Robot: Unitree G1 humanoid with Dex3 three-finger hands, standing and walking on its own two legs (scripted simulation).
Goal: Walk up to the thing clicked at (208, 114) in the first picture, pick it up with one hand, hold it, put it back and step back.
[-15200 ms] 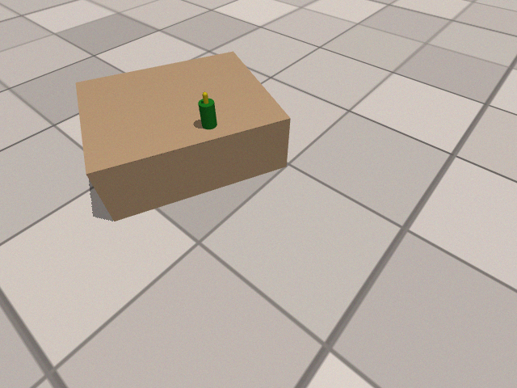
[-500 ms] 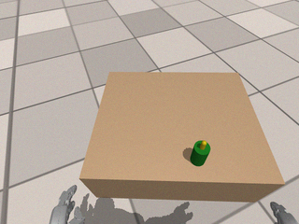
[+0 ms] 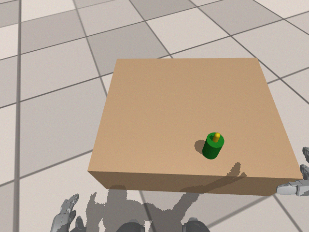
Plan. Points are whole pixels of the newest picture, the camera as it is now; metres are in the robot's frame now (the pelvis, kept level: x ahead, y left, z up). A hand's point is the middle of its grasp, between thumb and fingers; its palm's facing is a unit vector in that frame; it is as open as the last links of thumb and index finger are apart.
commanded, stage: go down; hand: right
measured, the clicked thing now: (213, 143) +0.49 -0.20 -0.29
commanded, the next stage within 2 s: approach in 0.74 s
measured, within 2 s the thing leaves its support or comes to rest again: neither
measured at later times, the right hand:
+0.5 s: hand (300, 147) +0.35 -0.36 -0.02, palm faces +0.19 +0.97 -0.11, open 17.4 cm
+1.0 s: hand (301, 135) +0.39 -0.38 -0.03, palm faces +0.19 +0.98 -0.07, open 17.6 cm
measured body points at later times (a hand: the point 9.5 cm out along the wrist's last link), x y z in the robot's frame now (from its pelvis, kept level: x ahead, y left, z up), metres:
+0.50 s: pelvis -0.01 +0.00 -0.02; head +0.11 -0.03 +0.41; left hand +0.07 +0.28 -0.11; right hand +0.34 -0.42 -0.01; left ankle +0.01 +0.13 -0.67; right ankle +0.02 -0.11 -0.67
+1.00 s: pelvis -0.01 -0.01 -0.04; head +0.14 -0.05 +0.38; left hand +0.06 +0.27 -0.13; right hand +0.37 -0.44 -0.02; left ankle +0.01 +0.13 -0.67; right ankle +0.02 -0.11 -0.67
